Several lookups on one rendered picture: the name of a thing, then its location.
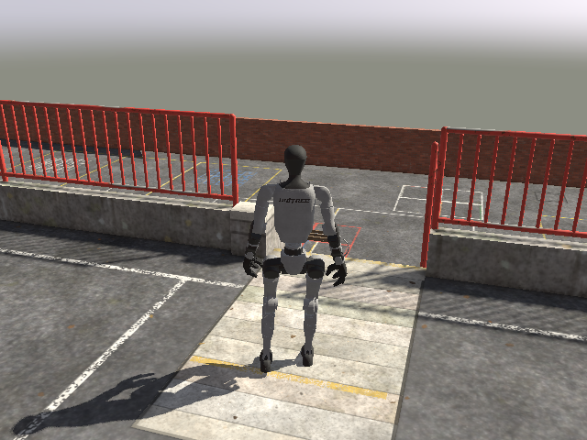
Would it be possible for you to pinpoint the robot right forearm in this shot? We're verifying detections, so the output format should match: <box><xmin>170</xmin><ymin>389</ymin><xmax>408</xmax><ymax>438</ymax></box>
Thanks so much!
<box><xmin>327</xmin><ymin>222</ymin><xmax>345</xmax><ymax>265</ymax></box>

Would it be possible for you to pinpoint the right robot hand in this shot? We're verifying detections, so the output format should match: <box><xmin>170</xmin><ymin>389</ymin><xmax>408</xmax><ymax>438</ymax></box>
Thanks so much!
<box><xmin>326</xmin><ymin>261</ymin><xmax>348</xmax><ymax>287</ymax></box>

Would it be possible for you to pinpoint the robot left upper arm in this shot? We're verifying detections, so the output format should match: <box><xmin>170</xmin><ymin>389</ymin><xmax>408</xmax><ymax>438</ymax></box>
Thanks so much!
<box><xmin>252</xmin><ymin>184</ymin><xmax>276</xmax><ymax>235</ymax></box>

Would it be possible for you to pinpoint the left robot hand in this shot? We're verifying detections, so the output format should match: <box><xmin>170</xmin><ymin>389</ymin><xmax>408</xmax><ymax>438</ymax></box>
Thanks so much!
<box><xmin>243</xmin><ymin>257</ymin><xmax>262</xmax><ymax>278</ymax></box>

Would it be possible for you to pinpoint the robot left forearm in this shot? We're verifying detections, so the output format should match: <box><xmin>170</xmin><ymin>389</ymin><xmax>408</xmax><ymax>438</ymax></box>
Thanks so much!
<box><xmin>245</xmin><ymin>220</ymin><xmax>261</xmax><ymax>259</ymax></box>

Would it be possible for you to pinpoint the robot right shin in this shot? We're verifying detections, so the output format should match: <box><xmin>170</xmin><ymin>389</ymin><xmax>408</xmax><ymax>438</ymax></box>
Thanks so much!
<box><xmin>304</xmin><ymin>299</ymin><xmax>318</xmax><ymax>355</ymax></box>

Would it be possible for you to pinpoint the robot right upper arm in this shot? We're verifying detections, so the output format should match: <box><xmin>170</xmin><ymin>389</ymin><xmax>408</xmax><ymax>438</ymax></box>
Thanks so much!
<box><xmin>314</xmin><ymin>185</ymin><xmax>337</xmax><ymax>236</ymax></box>

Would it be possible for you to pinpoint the robot left foot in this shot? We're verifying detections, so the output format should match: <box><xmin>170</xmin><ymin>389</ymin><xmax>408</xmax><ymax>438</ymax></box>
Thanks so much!
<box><xmin>260</xmin><ymin>349</ymin><xmax>272</xmax><ymax>373</ymax></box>

